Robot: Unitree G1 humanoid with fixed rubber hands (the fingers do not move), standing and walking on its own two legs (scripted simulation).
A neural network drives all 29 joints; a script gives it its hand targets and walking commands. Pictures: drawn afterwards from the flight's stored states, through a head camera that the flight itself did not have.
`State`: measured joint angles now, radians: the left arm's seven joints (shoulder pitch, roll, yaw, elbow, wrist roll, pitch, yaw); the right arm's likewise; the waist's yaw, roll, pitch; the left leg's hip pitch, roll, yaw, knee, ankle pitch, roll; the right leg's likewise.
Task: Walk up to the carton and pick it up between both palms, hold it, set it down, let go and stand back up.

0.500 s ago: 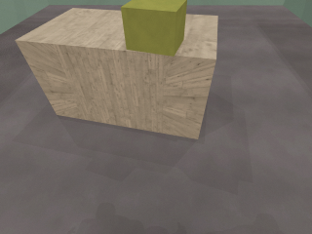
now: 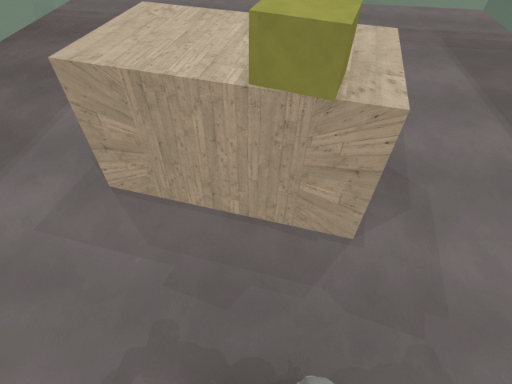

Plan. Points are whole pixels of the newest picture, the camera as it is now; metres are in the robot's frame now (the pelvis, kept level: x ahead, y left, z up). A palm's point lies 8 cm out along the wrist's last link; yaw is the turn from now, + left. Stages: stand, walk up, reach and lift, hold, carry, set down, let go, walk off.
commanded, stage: walk up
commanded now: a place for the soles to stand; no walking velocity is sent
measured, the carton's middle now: (303, 43) +1.11 -0.14 +0.07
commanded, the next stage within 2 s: none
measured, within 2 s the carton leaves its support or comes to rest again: neither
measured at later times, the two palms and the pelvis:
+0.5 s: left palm out of the picture +0.15 +0.37 -0.08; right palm out of the picture +0.17 -0.27 -0.11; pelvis +0.10 +0.05 -0.01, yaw -2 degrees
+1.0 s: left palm out of the picture +0.27 +0.47 -0.08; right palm (353, 330) +0.26 -0.17 -0.11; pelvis +0.21 +0.15 +0.00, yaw -4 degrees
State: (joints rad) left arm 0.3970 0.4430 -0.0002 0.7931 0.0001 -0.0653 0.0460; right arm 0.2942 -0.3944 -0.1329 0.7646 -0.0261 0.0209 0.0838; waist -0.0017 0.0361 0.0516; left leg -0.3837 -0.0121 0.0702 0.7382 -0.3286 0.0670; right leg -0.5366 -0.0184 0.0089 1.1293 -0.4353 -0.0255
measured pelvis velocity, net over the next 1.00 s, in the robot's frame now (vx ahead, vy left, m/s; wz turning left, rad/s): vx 0.21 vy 0.15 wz -0.08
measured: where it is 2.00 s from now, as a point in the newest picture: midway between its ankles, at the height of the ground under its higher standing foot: outside the picture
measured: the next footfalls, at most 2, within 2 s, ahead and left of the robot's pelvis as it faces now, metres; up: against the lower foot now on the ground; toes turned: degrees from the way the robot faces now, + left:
right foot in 0.30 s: +0.20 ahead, -0.10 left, +0.00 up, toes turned -3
left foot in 0.64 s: +0.24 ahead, +0.23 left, +0.00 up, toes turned +1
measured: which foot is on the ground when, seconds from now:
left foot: down 0.00-0.30, up 0.32-0.62, down 0.64-1.00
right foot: up 0.00-0.28, down 0.30-0.64, up 0.66-1.00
